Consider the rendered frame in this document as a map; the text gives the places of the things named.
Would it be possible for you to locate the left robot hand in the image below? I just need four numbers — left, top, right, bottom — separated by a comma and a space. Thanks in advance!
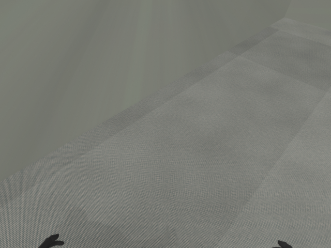
38, 234, 64, 248

